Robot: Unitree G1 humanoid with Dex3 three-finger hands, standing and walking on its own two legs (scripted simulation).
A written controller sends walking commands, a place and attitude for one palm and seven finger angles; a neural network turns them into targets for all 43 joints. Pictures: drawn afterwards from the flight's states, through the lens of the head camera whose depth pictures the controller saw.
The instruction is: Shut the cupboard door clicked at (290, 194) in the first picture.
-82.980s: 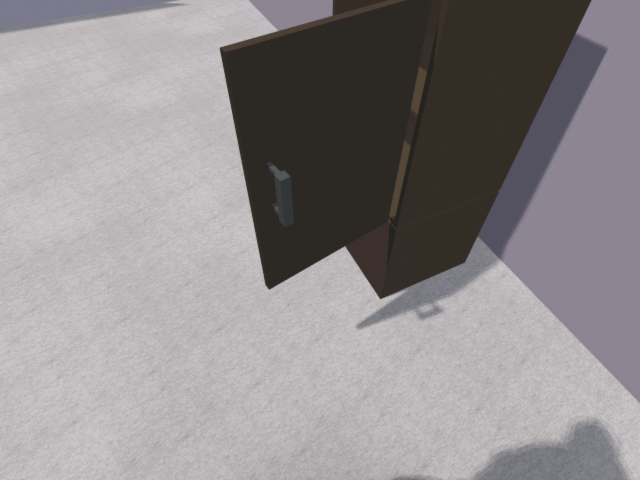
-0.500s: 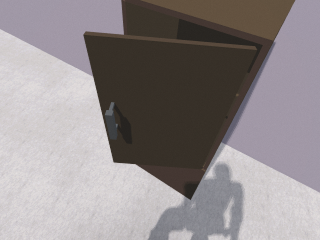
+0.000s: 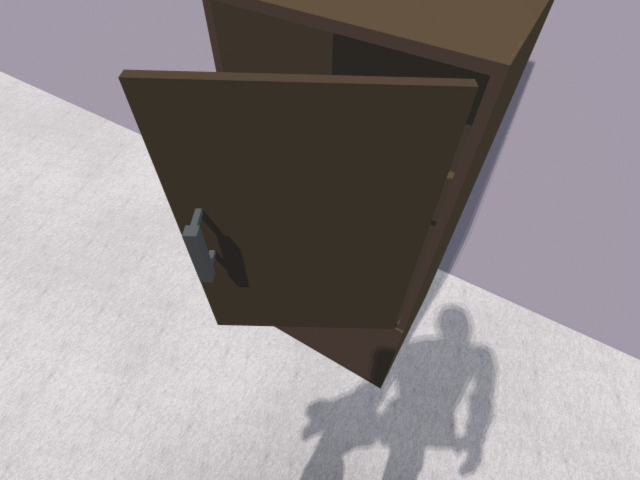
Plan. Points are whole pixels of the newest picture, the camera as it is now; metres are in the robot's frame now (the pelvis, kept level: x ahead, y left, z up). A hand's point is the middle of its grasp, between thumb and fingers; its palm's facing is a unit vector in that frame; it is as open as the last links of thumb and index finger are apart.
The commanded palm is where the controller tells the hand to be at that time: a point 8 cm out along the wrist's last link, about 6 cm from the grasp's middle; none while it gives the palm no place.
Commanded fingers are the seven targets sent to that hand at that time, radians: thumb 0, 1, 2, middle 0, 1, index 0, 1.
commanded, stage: come to a stop and stand still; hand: left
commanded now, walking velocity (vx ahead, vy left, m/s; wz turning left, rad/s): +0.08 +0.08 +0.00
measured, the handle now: (202, 246) +0.45 +0.21 -0.01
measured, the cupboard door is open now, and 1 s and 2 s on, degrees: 30 30 30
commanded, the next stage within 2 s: look again from close up in 0.34 s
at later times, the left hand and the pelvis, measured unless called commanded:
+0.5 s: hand out of the picture -0.04 +0.15 -0.17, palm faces +0.03 -0.99 -0.16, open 7.4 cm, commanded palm none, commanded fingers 0.00 0.90 0.90 -0.20 -0.30 -0.20 -0.30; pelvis +0.01 +0.00 +0.00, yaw +1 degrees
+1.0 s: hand out of the picture +0.05 +0.19 -0.17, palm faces +0.05 -0.97 -0.23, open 7.4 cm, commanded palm none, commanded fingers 0.00 0.90 0.90 -0.20 -0.30 -0.20 -0.30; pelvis +0.02 +0.00 +0.00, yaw +1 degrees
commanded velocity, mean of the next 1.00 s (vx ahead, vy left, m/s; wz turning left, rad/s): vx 0.03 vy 0.00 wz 0.00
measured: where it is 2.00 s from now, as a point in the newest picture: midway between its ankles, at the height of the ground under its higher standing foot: outside the picture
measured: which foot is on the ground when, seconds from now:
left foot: down 0.00-1.00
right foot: down 0.00-1.00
